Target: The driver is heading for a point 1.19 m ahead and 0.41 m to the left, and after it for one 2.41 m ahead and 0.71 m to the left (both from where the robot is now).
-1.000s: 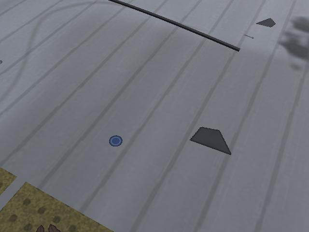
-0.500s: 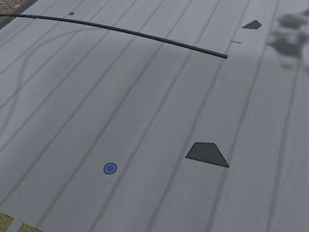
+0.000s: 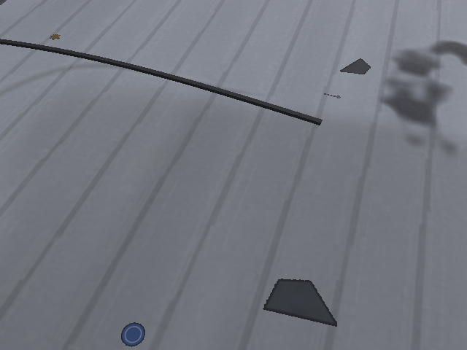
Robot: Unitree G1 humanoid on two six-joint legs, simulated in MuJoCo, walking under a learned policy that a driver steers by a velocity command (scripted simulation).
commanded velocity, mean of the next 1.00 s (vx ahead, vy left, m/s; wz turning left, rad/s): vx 0.50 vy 0.00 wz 0.36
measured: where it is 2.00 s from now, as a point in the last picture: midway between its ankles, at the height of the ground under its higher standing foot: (126, 201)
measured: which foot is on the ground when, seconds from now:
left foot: down 0.00-0.28, up 0.30-0.76, down 0.78-1.00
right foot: up 0.00-0.24, down 0.26-0.80, up 0.82-1.00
